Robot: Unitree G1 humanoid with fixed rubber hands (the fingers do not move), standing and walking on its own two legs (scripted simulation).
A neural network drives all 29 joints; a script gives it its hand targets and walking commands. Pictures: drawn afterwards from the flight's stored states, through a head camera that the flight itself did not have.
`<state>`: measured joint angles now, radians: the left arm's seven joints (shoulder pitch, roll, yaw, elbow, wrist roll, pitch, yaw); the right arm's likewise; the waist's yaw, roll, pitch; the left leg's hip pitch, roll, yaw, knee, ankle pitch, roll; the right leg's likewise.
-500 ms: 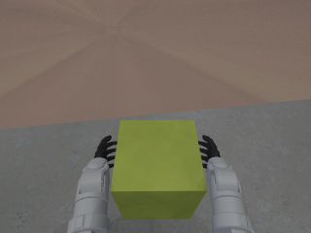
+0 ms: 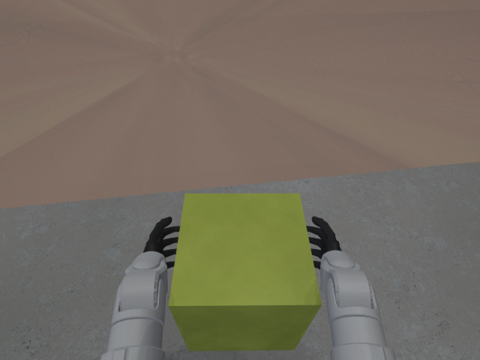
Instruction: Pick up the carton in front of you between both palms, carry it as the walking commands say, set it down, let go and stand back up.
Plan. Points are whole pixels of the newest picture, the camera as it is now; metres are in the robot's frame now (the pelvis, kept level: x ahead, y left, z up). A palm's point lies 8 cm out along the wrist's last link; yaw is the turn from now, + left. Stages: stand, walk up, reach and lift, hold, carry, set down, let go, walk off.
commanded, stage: reach and lift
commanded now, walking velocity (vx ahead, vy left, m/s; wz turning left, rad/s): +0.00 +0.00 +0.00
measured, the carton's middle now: (242, 275) +0.30 +0.00 -0.04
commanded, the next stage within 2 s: hold in 0.02 s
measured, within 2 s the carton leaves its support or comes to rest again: neither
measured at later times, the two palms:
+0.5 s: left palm (152, 262) +0.27 +0.15 +0.05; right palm (334, 261) +0.27 -0.15 +0.05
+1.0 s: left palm (152, 260) +0.28 +0.15 +0.05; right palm (333, 259) +0.28 -0.15 +0.05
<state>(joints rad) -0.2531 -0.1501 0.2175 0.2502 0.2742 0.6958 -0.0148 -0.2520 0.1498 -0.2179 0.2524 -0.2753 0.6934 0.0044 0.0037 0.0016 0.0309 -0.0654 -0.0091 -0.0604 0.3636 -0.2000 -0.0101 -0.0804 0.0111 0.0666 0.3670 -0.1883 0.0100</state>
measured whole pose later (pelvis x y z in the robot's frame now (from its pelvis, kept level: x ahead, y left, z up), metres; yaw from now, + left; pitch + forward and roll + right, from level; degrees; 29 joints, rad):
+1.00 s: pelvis -0.01 +0.00 +0.00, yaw +0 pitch -8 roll +0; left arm -0.25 -0.15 0.20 0.19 0.27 0.77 -0.02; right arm -0.25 0.15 -0.20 0.19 -0.27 0.77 0.01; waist 0.00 0.00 0.05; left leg -0.03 -0.01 -0.06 0.35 -0.19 -0.01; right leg -0.04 0.01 0.07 0.35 -0.18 0.01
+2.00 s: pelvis +0.30 +0.02 -0.01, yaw +2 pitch +5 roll +0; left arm 0.09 -0.14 0.04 -0.49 -0.03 1.13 0.20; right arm 0.08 0.14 -0.07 -0.48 0.01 1.11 -0.20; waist 0.05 -0.01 -0.17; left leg -0.59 0.09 0.16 0.60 -0.14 0.00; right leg 0.02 -0.04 -0.19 0.26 -0.35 0.01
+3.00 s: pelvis +0.96 +0.04 -0.01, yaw +2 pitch +3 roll +0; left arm -0.10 -0.13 0.08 -0.54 -0.04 1.16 0.19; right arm -0.09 0.12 -0.09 -0.57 0.01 1.17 -0.21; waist 0.03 0.02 -0.11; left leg -0.64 0.11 0.12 0.66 -0.04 0.02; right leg 0.01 -0.01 -0.22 0.26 -0.33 -0.02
